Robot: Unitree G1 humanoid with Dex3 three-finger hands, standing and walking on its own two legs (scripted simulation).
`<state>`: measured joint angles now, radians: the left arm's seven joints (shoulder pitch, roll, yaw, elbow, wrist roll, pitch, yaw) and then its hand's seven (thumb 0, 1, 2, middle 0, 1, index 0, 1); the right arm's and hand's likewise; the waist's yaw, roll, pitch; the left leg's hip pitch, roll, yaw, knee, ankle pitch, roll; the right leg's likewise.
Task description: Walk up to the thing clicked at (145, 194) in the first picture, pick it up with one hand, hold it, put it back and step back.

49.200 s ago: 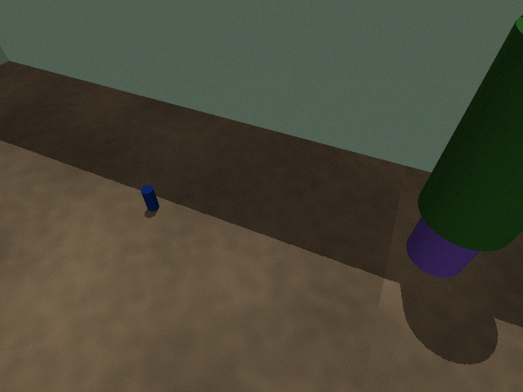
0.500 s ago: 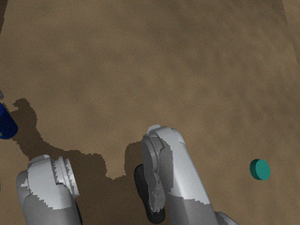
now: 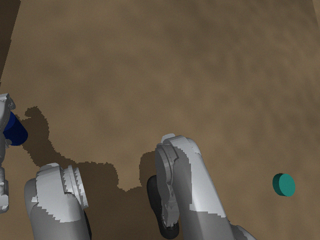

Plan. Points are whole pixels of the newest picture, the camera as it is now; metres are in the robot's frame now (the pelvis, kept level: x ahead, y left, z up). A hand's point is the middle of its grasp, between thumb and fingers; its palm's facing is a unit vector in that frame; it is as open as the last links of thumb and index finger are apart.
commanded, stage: settle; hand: left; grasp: from above
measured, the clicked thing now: (9, 128) +0.44 +0.28 -0.24
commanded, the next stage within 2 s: lift in 0.82 s
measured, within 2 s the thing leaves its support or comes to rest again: leaves its support in 0.20 s
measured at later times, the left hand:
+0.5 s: hand out of the picture +0.41 +0.29 -0.11, palm faces -0.43 -0.10 -0.89, open 8.8 cm
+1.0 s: hand out of the picture +0.41 +0.29 -0.07, palm faces -0.42 -0.07 -0.90, open 8.7 cm
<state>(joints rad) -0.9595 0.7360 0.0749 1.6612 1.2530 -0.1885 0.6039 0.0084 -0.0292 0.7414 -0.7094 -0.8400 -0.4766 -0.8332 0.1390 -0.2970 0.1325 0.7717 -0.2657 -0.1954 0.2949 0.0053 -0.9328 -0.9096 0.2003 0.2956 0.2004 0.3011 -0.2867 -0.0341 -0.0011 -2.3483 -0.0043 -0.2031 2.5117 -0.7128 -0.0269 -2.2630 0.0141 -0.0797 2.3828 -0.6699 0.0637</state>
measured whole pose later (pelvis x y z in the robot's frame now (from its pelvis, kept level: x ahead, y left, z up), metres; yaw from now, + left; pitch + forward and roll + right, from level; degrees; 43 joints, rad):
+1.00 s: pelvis -0.01 +0.00 +0.07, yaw +4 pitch +34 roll -7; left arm -0.85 0.58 0.00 1.29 1.19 -0.11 0.32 0.05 0.14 0.62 -0.95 -0.64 -0.74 -0.58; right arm 0.18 -0.27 0.01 0.75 -0.10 -0.06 0.12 0.01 -0.93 -0.91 0.20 0.30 0.20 0.30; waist -0.18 0.03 -0.14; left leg -2.18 0.00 -0.12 2.25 -0.66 -0.01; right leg -2.12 -0.01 -0.03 2.17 -0.64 0.05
